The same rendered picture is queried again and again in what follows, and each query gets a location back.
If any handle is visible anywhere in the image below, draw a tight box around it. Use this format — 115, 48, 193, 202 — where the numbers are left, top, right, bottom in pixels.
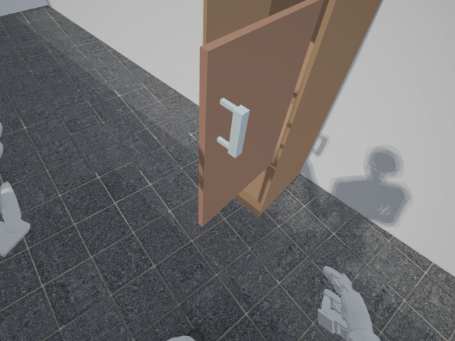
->
217, 98, 250, 158

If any left robot hand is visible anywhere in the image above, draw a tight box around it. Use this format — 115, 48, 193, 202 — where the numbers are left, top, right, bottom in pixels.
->
0, 122, 31, 257

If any cupboard door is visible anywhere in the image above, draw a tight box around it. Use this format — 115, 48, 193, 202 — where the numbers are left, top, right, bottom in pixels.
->
198, 0, 323, 227

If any right robot hand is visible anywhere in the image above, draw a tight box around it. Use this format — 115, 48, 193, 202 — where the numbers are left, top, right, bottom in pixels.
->
318, 266, 373, 340

